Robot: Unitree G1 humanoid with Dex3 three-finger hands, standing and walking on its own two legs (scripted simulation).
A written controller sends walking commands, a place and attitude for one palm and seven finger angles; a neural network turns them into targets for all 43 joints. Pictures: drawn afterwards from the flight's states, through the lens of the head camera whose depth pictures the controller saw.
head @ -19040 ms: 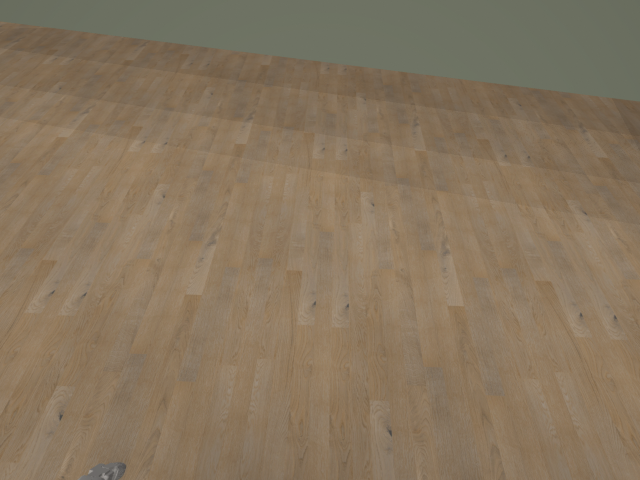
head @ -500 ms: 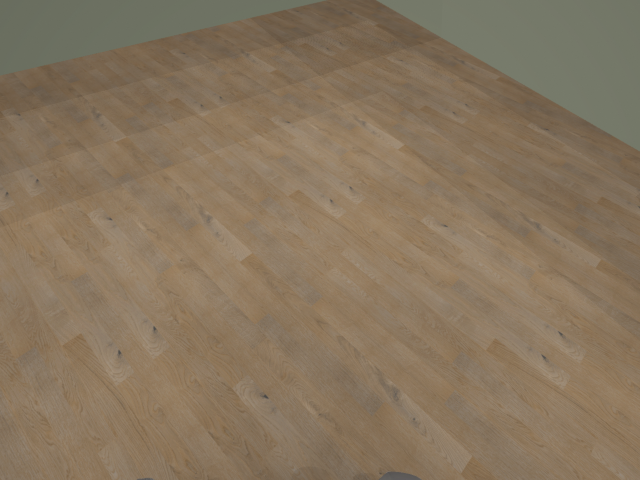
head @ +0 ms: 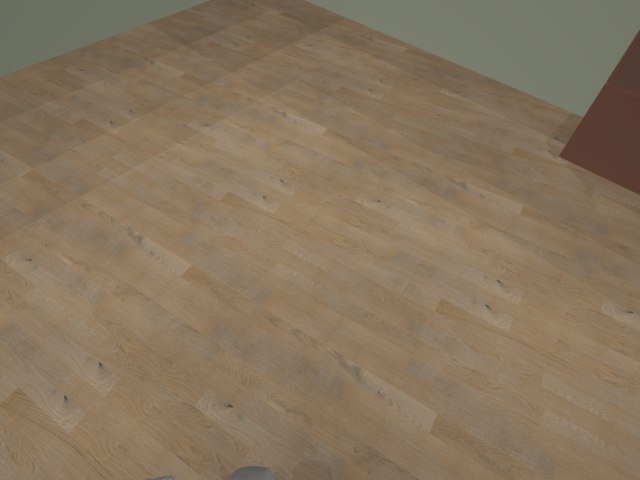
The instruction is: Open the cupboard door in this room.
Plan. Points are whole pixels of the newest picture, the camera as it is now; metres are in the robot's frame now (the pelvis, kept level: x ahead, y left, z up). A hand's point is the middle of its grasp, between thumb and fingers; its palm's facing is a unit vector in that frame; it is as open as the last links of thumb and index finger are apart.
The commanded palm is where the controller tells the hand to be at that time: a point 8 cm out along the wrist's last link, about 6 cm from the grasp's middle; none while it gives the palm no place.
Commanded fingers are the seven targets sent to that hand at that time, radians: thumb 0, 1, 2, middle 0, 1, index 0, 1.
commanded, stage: turn or walk to find it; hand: left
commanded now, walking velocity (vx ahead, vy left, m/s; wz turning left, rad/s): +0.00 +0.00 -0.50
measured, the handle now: out of the picture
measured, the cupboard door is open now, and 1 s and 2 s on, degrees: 0 0 0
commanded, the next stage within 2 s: stand and wait in 2.00 s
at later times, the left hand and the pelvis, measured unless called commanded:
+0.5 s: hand out of the picture +0.13 +0.19 -0.16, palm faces -0.27 -0.94 -0.22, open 7.4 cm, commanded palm none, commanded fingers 0.00 0.90 0.90 -0.20 -0.30 -0.20 -0.30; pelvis -0.01 +0.02 +0.00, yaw -17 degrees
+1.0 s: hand (244, 467) +0.16 +0.13 -0.17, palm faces -0.40 -0.90 -0.19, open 7.4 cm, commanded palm none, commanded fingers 0.00 0.90 0.90 -0.20 -0.30 -0.20 -0.30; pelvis +0.12 -0.06 +0.00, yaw -28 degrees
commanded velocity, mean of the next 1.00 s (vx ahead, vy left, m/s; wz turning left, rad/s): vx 0.22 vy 0.00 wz -0.45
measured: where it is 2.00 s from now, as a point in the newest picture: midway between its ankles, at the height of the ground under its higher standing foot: (426, 389)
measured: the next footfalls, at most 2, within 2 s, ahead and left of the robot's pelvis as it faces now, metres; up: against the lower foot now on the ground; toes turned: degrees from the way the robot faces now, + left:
left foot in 0.10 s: +0.03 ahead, +0.13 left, +0.00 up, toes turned +0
right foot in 0.58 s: -0.02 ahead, -0.12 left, +0.00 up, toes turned -26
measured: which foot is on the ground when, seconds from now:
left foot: up 0.00-0.08, down 0.10-0.58, up 0.60-1.00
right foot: down 0.00-0.10, up 0.12-0.56, down 0.58-1.00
